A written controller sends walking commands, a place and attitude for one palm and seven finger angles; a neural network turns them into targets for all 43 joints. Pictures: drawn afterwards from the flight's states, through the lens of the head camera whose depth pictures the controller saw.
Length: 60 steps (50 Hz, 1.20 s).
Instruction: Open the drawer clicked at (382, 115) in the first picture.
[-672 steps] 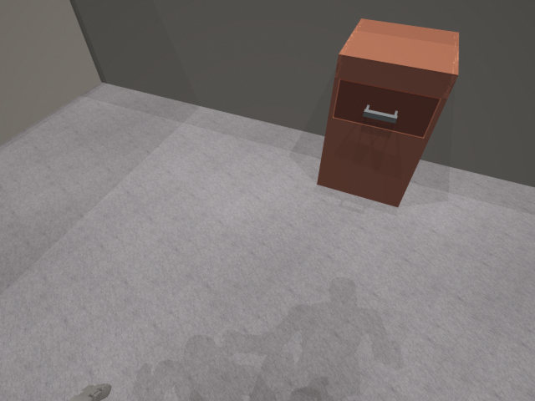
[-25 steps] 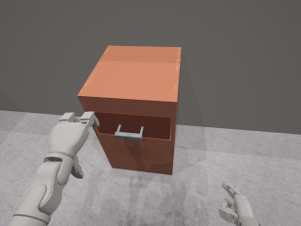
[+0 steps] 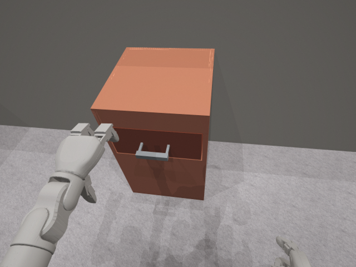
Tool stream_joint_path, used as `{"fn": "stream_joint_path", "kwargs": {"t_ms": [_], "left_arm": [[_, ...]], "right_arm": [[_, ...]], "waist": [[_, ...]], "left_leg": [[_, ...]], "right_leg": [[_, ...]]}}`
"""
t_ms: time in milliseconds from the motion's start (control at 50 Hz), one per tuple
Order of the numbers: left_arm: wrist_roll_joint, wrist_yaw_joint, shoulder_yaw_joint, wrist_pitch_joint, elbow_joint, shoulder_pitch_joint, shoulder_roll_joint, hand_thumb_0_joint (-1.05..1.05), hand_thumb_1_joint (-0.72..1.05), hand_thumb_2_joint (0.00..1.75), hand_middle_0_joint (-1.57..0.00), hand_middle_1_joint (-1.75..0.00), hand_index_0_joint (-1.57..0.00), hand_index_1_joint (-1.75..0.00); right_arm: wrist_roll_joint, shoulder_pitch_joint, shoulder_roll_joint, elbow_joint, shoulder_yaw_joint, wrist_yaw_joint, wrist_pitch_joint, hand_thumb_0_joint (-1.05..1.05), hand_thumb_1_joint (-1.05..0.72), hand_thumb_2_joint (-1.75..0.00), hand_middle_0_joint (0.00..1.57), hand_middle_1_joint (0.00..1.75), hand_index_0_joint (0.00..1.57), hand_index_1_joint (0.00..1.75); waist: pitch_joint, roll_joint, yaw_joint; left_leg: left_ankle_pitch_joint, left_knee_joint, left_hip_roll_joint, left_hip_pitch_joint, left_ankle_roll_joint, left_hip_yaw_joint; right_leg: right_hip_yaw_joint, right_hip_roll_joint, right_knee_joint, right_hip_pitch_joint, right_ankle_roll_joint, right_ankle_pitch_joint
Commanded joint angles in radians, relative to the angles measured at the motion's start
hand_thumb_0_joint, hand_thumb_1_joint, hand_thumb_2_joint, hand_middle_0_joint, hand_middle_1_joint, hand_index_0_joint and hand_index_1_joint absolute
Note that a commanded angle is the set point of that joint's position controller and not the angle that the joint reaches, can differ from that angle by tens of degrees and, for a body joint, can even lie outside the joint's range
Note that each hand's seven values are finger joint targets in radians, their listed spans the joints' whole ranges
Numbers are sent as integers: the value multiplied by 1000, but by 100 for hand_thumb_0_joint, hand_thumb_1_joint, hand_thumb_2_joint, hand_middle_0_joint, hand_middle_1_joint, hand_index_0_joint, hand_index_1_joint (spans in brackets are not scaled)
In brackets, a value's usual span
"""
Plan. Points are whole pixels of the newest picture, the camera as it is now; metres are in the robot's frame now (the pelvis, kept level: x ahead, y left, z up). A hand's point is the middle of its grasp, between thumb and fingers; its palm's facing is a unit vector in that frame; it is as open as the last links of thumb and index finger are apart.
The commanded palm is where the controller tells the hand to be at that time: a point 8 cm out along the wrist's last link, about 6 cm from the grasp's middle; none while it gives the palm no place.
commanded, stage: move the hooked fingers above the handle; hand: left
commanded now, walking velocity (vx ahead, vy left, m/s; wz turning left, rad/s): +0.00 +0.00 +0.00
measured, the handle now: (153, 151) +0.56 +0.20 -0.24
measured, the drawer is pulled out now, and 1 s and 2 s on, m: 0.00 0.00 0.00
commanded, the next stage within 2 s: none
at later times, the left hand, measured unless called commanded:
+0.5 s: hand (116, 156) +0.36 +0.22 +0.01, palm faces +0.02 -0.06 -1.00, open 13.8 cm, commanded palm +0.34 +0.23 +0.06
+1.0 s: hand (128, 157) +0.42 +0.23 -0.08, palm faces -0.03 +0.02 -1.00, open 13.8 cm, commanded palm +0.41 +0.22 -0.03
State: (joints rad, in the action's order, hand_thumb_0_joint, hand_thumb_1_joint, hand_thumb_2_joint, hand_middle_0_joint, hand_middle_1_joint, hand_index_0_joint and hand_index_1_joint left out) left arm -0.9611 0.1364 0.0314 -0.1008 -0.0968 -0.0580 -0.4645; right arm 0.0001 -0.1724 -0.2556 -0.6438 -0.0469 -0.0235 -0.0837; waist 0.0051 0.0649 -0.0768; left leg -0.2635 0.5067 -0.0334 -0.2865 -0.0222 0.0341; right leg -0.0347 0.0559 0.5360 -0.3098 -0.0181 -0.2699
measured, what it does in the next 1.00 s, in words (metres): lowers itself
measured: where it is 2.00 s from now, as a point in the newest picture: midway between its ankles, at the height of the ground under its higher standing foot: outside the picture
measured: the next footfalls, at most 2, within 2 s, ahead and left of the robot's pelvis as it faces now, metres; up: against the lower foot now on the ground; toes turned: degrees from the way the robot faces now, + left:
none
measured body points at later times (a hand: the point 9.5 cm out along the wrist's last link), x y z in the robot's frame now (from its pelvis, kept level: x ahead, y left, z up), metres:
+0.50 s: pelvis -0.01 +0.00 -0.02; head +0.05 -0.02 +0.43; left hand +0.35 +0.22 +0.07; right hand +0.13 -0.25 -0.14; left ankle +0.00 +0.14 -0.73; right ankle +0.00 -0.13 -0.74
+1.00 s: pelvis -0.02 +0.01 -0.06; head +0.09 -0.01 +0.37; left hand +0.42 +0.22 -0.03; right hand +0.03 -0.27 -0.20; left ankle +0.00 +0.14 -0.73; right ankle +0.00 -0.13 -0.73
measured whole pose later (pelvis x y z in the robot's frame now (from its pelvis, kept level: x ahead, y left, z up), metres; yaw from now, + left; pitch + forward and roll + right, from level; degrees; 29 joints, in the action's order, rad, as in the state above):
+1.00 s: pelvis -0.02 +0.01 -0.06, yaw -1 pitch +21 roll +0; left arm -1.17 0.49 0.00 -0.09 -0.98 -0.61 -0.42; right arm -0.04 -0.27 -0.24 -0.73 -0.10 0.01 -0.09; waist 0.15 0.04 0.07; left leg -0.43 0.98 -0.05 -0.92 -0.01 0.03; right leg -0.01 0.05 0.97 -0.93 -0.02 -0.41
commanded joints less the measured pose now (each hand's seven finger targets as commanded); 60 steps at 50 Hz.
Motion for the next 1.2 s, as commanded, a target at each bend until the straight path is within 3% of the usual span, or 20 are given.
{"fn": "stream_joint_path", "kwargs": {"t_ms": [0, 100, 160, 240, 300, 320, 340, 380, 440, 480, 560, 580, 660, 740, 800, 840, 900, 960, 1060, 1180], "left_arm": [[14, 60, -134, 39, 187, -278, -200, 0, -50, 30, -30, -120, -30, -120], [21, 4, -55, 87, 113, -245, -144, 0, -50, 30, -30, -120, -30, -120], [8, -23, -16, 76, 10, -332, -116, 0, -50, 30, -30, -120, -30, -120], [-41, 14, -66, -4, -11, -500, -182, 0, -50, 30, -30, -120, -30, -120], [-66, 79, -65, -64, -32, -595, -160, 0, -50, 30, -30, -120, -30, -120], [-71, 103, -100, -78, -50, -599, -188, 0, -50, 30, -30, -120, -30, -120], [-81, 126, -139, -77, -97, -578, -216, 0, -50, 30, -30, -120, -30, -120], [-85, 169, -95, -71, -152, -598, -150, 0, -50, 30, -30, -120, -30, -120], [-106, 213, -121, -22, -324, -596, -168, 0, -50, 30, -30, -120, -30, -120], [-117, 220, -92, 17, -390, -597, -156, 0, -50, 30, -30, -120, -30, -120], [-120, 196, -32, 41, -450, -664, -122, 0, -50, 30, -30, -120, -30, -120], [-116, 184, -5, 31, -460, -702, -104, 0, -50, 30, -30, -120, -30, -120], [-116, 181, -78, -75, -433, -773, -175, 0, -50, 30, -30, -120, -30, -120], [-156, 259, -146, -145, -484, -791, -210, 0, -50, 30, -30, -120, -30, -120], [-190, 345, -148, -116, -579, -771, -187, 0, -50, 30, -30, -120, -30, -120], [-196, 390, -180, -71, -634, -767, -214, 0, -50, 30, -30, -120, -30, -120], [-206, 417, -103, 9, -699, -850, -155, 0, -50, 30, -30, -120, -30, -120], [-202, 393, -70, 52, -735, -958, -158, 0, -50, 30, -30, -120, -30, -120], [-183, 331, -7, -8, -700, -1131, -125, 0, -50, 30, -30, -120, -30, -120], [-222, 370, -83, -31, -852, -1112, -207, 0, -50, 30, -30, -120, -30, -120]], "right_arm": [[2, 123, -95, 149, -29, -2, 57, 0, -90, -90, 20, 30, 20, 30], [7, 133, -100, 155, -19, -6, 48, 0, -90, -90, 20, 30, 20, 30], [9, 106, -105, 143, -11, -11, 48, 0, -90, -90, 20, 30, 20, 30], [-9, 68, -104, 127, -23, -20, 55, 0, -90, -90, 20, 30, 20, 30], [-19, 30, -88, 106, -35, -22, 64, 0, -90, -90, 20, 30, 20, 30], [-21, 18, -89, 98, -41, -22, 66, 0, -90, -90, 20, 30, 20, 30], [-23, 8, -93, 93, -45, -22, 63, 0, -90, -90, 20, 30, 20, 30], [-22, -5, -86, 84, -48, -16, 63, 0, -90, -90, 20, 30, 20, 30], [-21, -29, -100, 59, -57, -12, 57, 0, -90, -90, 20, 30, 20, 30], [-17, -42, -104, 63, -58, -10, 50, 0, -90, -90, 20, 30, 20, 30], [-14, -84, -121, 59, -72, -11, 37, 0, -90, -90, 20, 30, 20, 30], [-15, -95, -122, 55, -73, -15, 36, 0, -90, -90, 20, 30, 20, 30], [-31, -135, -120, 41, -83, -29, 29, 0, -90, -90, 20, 30, 20, 30], [-41, -152, -114, 9, -89, -18, 27, 0, -90, -90, 20, 30, 20, 30], [-46, -162, -115, -3, -93, 2, 22, 0, -90, -90, 20, 30, 20, 30], [-50, -166, -122, -5, -95, 14, 21, 0, -90, -90, 20, 30, 20, 30], [-48, -192, -131, -11, -100, 26, 17, 0, -90, -90, 20, 30, 20, 30], [-47, -215, -145, -21, -103, 22, 19, 0, -90, -90, 20, 30, 20, 30], [-55, -248, -143, -42, -101, -3, 39, 0, -90, -90, 20, 30, 20, 30], [-66, -241, -147, -49, -72, 4, 39, 0, -90, -90, 20, 30, 20, 30]], "waist": [[273, -33, 2], [206, -90, 16], [138, -140, 39], [218, -78, 41], [303, -11, 53], [329, 1, 50], [339, -18, 42], [355, -11, 54], [345, -69, 62], [372, -77, 60], [431, -109, 96], [428, -101, 110], [500, -87, 110], [478, -24, 106], [469, -16, 115], [494, -35, 108], [560, -35, 148], [598, -42, 183], [645, -15, 241], [550, 30, 222]], "left_leg": [[257, -56, 60, 77, 41, 22], [199, -70, 59, 53, 44, 28], [125, -67, 60, 15, 45, 27], [115, -27, 66, 25, 46, 16], [174, 28, 69, 35, 47, 9], [197, 45, 68, 30, 45, 7], [192, 55, 71, 1, 43, 4], [205, 83, 71, -32, 42, 5], [187, 110, 71, -117, 44, 12], [189, 123, 71, -148, 45, 22], [197, 156, 65, -155, 53, 26], [178, 163, 65, -161, 55, 25], [221, 218, 63, -184, 62, 14], [206, 286, 60, -282, 57, 4], [169, 332, 58, -358, 54, 7], [176, 351, 62, -398, 53, 11], [172, 377, 56, -391, 53, 15], [144, 393, 50, -381, 58, 8], [103, 444, 42, -354, 66, -25], [39, 518, 43, -540, 64, -38]], "right_leg": [[-11, -63, -63, 123, 48, 226], [-15, -66, -79, 97, 41, 174], [-21, -70, -87, 31, 40, 94], [-13, -69, -54, -4, 46, 72], [-13, -70, -1, -40, 54, 129], [-13, -72, 17, -44, 55, 155], [-16, -78, 28, -41, 55, 150], [-22, -76, 60, -72, 57, 176], [-22, -81, 82, -92, 55, 185], [-15, -77, 97, -88, 53, 209], [-7, -78, 112, -102, 49, 240], [-3, -75, 113, -118, 46, 229], [8, -75, 169, -138, 50, 273], [0, -77, 243, -253, 60, 233], [-8, -83, 287, -341, 63, 187], [-9, -85, 310, -339, 64, 197], [-12, -87, 325, -377, 57, 196], [-8, -89, 325, -399, 52, 169], [-9, -87, 355, -505, 49, 99], [-23, -86, 450, -657, 62, 0]]}}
